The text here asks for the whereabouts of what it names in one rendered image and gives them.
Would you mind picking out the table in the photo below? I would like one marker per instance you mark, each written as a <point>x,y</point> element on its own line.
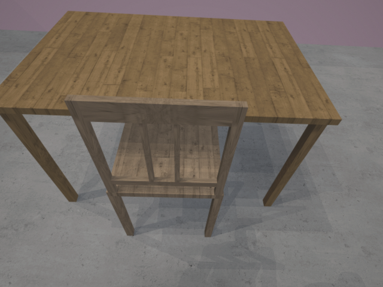
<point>173,57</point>

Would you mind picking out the chair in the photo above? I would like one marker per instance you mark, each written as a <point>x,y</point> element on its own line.
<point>168,148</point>

